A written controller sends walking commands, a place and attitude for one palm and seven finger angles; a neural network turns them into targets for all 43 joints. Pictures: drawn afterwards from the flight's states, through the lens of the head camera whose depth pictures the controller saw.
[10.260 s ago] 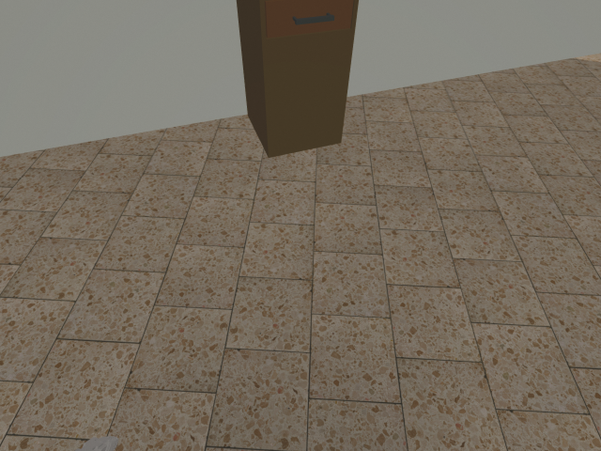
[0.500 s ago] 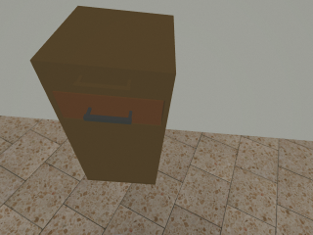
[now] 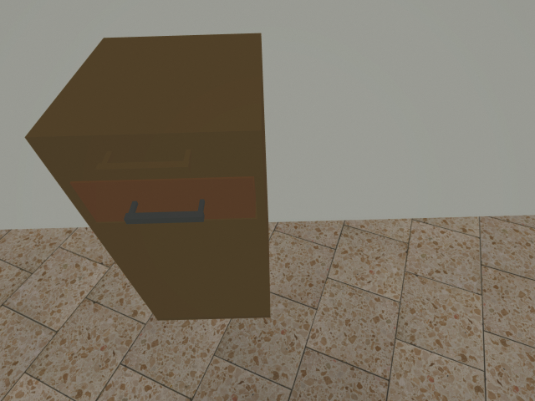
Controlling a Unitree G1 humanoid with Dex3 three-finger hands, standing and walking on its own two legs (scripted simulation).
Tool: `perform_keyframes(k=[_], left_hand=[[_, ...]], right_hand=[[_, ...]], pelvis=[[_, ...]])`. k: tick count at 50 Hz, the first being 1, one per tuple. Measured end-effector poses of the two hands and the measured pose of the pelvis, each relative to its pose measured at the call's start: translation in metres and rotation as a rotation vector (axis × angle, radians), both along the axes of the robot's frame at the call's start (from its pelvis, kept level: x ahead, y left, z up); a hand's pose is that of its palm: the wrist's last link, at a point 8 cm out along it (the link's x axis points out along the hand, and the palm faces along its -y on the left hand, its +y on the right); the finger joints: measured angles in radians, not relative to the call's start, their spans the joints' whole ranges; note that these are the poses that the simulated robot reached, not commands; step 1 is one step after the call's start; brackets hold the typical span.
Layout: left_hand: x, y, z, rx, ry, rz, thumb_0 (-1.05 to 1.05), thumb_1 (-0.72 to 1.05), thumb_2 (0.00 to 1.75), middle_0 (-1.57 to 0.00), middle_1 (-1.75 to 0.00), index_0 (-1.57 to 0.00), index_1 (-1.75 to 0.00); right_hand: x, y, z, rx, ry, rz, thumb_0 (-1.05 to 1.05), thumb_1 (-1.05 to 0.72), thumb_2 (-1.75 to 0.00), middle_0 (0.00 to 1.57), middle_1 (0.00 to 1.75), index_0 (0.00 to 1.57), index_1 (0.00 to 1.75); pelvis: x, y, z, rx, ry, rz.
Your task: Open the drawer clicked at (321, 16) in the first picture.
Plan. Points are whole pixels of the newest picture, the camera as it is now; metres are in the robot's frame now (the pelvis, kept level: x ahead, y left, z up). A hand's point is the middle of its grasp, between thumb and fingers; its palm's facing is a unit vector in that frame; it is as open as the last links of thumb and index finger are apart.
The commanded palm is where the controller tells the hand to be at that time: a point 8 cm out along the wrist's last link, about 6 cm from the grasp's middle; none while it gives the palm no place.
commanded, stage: come to a stop and stand still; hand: left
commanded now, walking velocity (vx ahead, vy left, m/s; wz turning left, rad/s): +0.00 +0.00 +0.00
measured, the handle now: (166, 211) +0.51 +0.25 -0.07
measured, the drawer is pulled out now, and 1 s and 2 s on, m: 0.00 0.00 0.00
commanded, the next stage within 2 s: look again from close up in 0.54 s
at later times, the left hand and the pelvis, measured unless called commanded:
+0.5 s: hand out of the picture -0.07 +0.13 -0.17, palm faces +0.09 -0.99 -0.13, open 7.4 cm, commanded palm none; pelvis -0.02 -0.02 +0.01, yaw +0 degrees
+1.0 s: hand out of the picture +0.04 +0.20 -0.17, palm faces +0.03 -0.98 -0.21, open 7.4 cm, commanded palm none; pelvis +0.00 +0.02 +0.00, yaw -1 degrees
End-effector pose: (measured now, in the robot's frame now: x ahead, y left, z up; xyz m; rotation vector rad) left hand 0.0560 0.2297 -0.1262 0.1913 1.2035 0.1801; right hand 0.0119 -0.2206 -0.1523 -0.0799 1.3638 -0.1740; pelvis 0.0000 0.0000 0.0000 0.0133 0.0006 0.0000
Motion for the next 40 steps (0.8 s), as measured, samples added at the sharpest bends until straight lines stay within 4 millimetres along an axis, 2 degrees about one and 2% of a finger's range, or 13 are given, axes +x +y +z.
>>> perform_keyframes(k=[7, 13, 20, 26, 30, 34, 37, 40], left_hand=[[-0.023, -0.01, -0.014, -0.045, 0.031, 0.037, 0.0, 0.93, 0.9, -0.2, -0.3, -0.2, -0.3], [-0.06, -0.018, -0.013, -0.063, 0.108, 0.066, 0.01, 0.94, 0.9, -0.2, -0.3, -0.2, -0.3], [-0.109, -0.039, -0.012, -0.099, 0.222, 0.089, 0.01, 0.92, 0.9, -0.2, -0.3, -0.2, -0.3], [-0.135, -0.056, -0.012, -0.134, 0.285, 0.109, 0.01, 0.91, 0.9, -0.2, -0.3, -0.2, -0.3], [-0.138, -0.062, -0.014, -0.149, 0.292, 0.114, 0.01, 0.91, 0.9, -0.2, -0.3, -0.2, -0.3], [-0.131, -0.063, -0.016, -0.151, 0.277, 0.081, 0.01, 0.91, 0.9, -0.2, -0.3, -0.2, -0.3], [-0.119, -0.053, -0.018, -0.129, 0.249, 0.06, 0.01, 0.9, 0.9, -0.2, -0.3, -0.2, -0.3], [-0.099, -0.036, -0.021, -0.102, 0.202, 0.047, 0.01, 0.9, 0.9, -0.2, -0.3, -0.2, -0.3]], right_hand=[[-0.025, 0.001, 0.004, -0.016, 0.032, 0.017, 0.01, -0.92, -0.9, 0.19, 0.3, 0.2, 0.3], [-0.042, 0.008, 0.011, 0.005, 0.064, 0.045, 0.01, -0.92, -0.9, 0.19, 0.3, 0.2, 0.3], [-0.054, 0.013, 0.009, 0.033, 0.082, 0.055, 0.01, -0.91, -0.9, 0.19, 0.3, 0.2, 0.3], [-0.066, 0.015, 0.01, 0.037, 0.109, 0.051, 0.01, -0.91, -0.9, 0.19, 0.3, 0.2, 0.3], [-0.073, 0.016, 0.011, 0.037, 0.127, 0.045, 0.01, -0.91, -0.9, 0.19, 0.3, 0.2, 0.3], [-0.075, 0.016, 0.011, 0.04, 0.133, 0.036, 0.01, -0.91, -0.9, 0.19, 0.3, 0.2, 0.3], [-0.071, 0.01, 0.009, 0.015, 0.106, 0.017, 0.01, -0.91, -0.9, 0.19, 0.3, 0.2, 0.3], [-0.065, 0.006, 0.008, -0.014, 0.079, 0.001, 0.01, -0.91, -0.9, 0.19, 0.3, 0.2, 0.3]], pelvis=[[-0.006, -0.007, -0.002, -0.024, -0.004, 0.009], [-0.011, -0.012, 0.006, -0.01, -0.021, 0.006], [-0.016, -0.014, 0.009, -0.008, -0.022, 0.007], [-0.017, -0.016, 0.009, -0.009, -0.015, 0.006], [-0.015, -0.016, 0.009, -0.009, -0.013, 0.007], [-0.016, -0.016, 0.007, -0.011, -0.009, 0.012], [-0.016, -0.012, 0.002, -0.027, 0.005, 0.013], [-0.012, -0.006, 0.0, -0.04, 0.007, 0.011]])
